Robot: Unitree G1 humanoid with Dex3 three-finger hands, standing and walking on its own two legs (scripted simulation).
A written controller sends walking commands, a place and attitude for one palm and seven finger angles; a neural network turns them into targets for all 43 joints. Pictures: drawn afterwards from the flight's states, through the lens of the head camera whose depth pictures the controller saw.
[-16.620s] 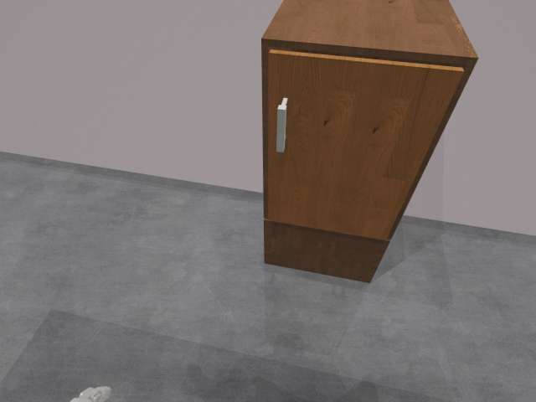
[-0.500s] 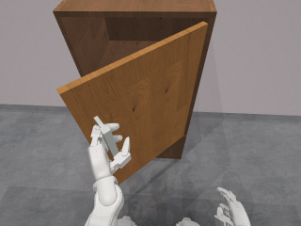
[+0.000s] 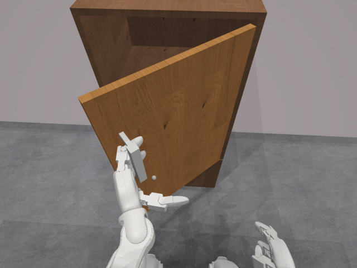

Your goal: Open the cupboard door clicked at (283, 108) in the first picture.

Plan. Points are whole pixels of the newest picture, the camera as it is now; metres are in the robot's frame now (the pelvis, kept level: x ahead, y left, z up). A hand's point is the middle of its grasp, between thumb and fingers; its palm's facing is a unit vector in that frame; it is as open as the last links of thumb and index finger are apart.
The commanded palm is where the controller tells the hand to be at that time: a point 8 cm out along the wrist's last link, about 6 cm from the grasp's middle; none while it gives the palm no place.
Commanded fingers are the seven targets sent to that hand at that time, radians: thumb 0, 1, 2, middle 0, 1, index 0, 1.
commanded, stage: open thumb and fingers to let go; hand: left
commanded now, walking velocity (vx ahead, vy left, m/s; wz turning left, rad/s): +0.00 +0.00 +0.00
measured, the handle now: (133, 158) +0.34 +0.13 +0.06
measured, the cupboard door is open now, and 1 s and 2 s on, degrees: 41 43 43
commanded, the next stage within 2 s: slide the hand sideways off the handle in 0.06 s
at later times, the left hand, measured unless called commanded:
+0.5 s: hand (148, 194) +0.26 +0.08 +0.06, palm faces -0.11 -0.99 +0.04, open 16.1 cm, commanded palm +0.23 +0.14 +0.05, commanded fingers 0.00 -0.50 0.30 -0.15 -0.30 -0.15 -0.30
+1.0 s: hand (128, 212) +0.22 +0.12 +0.05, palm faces -0.04 -1.00 -0.02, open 16.1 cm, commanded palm +0.19 +0.18 +0.05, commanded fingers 0.00 -0.50 0.30 -0.15 -0.30 -0.15 -0.30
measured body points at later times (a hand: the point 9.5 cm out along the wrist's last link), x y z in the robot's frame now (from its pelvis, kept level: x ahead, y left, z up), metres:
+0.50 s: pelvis -0.01 +0.02 +0.00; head +0.03 +0.01 +0.45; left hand +0.26 +0.14 +0.06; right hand +0.17 -0.21 -0.08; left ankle +0.01 +0.14 -0.67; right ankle +0.03 -0.12 -0.67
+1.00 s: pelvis +0.01 +0.01 -0.01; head +0.06 +0.00 +0.44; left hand +0.22 +0.17 +0.05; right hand +0.20 -0.21 -0.08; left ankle +0.01 +0.14 -0.67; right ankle +0.03 -0.12 -0.67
